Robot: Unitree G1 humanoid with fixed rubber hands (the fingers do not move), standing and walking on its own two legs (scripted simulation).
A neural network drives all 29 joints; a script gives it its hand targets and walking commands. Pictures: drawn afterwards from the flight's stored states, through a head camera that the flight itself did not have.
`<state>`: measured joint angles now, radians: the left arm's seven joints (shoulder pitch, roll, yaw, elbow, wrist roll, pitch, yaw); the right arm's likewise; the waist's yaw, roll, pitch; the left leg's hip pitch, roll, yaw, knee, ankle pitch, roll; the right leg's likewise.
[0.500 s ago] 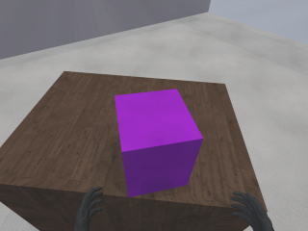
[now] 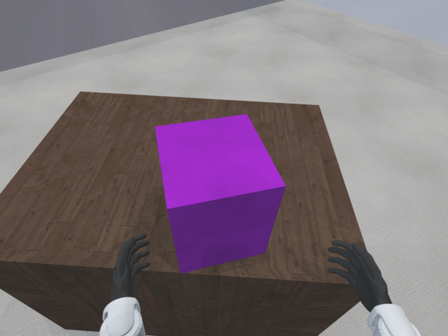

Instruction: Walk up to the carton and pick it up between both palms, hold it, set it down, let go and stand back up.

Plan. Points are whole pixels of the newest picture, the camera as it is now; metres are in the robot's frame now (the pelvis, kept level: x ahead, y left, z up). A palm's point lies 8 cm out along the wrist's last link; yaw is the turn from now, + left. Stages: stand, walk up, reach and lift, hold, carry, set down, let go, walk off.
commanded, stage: reach and lift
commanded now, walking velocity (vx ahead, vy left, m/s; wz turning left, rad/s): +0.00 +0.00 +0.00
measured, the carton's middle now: (213, 194) +0.39 +0.07 +0.00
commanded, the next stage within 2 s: none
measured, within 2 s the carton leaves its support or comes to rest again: neither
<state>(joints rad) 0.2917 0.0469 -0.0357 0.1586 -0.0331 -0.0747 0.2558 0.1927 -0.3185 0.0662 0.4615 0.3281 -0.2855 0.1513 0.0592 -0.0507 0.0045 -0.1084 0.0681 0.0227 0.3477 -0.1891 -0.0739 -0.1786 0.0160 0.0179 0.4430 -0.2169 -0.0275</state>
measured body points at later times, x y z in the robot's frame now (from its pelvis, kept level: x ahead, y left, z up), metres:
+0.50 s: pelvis +0.01 +0.01 +0.01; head +0.01 +0.01 +0.45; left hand +0.24 +0.22 +0.05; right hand +0.29 -0.20 +0.04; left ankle +0.00 +0.17 -0.74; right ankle +0.02 -0.10 -0.74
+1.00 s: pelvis +0.00 +0.00 +0.01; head +0.01 +0.01 +0.45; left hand +0.29 +0.23 +0.10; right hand +0.37 -0.18 +0.10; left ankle +0.00 +0.17 -0.74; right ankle +0.02 -0.10 -0.74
